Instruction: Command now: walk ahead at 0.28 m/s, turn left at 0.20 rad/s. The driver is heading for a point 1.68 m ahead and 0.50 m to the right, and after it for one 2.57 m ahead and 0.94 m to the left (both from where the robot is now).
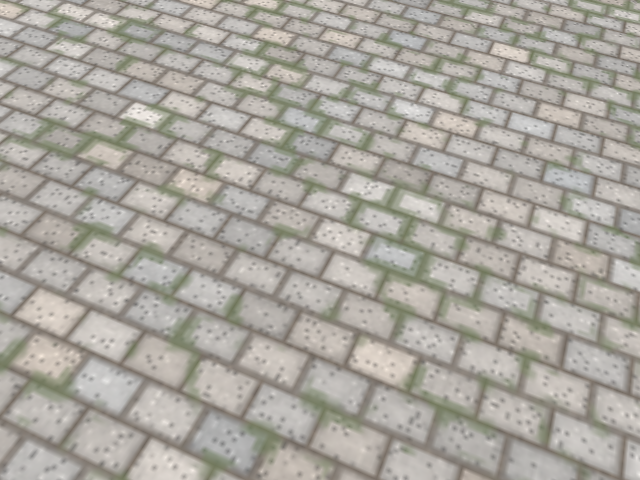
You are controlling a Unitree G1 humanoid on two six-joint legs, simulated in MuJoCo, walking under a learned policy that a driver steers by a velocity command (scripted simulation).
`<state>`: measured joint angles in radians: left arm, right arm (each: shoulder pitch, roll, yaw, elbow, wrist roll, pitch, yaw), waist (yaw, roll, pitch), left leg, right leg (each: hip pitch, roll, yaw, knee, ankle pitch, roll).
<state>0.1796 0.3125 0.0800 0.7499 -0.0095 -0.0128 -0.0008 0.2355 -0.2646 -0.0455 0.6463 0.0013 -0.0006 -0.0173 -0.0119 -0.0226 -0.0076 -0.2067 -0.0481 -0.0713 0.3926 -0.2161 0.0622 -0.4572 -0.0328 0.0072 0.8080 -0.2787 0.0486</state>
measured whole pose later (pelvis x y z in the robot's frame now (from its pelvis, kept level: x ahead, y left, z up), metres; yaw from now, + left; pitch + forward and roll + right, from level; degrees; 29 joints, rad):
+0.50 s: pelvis +0.16 -0.04 +0.00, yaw +1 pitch +2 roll +0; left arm 0.42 0.26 0.03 0.82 -0.01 -0.07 0.00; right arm 0.13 -0.29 -0.05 0.67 0.01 -0.07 0.03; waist 0.08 0.04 0.02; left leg -0.65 0.08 -0.02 0.70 -0.03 -0.02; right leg 0.01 0.02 -0.01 0.23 -0.27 -0.03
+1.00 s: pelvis +0.44 +0.02 +0.00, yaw +1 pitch +1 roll +2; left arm 0.12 0.30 0.04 0.72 -0.01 -0.07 -0.01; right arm 0.36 -0.27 -0.05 0.82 0.01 -0.08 0.02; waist -0.07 -0.05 0.03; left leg -0.05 -0.08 0.04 0.22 -0.19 0.07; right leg -0.68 -0.13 0.05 0.75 0.01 0.02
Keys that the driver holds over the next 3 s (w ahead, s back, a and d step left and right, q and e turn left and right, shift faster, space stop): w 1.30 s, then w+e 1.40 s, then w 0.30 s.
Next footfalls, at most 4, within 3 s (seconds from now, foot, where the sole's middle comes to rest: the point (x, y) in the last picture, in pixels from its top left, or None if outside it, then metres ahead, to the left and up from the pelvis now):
0.18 right None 0.11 -0.15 -0.78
0.66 left None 0.44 0.11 -0.78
1.20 right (369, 378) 0.74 -0.13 -0.78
1.70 left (276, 282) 1.01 0.10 -0.78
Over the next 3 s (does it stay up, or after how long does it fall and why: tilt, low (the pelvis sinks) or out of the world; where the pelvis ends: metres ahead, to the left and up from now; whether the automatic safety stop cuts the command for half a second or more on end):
stays up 1.46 -0.31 0.00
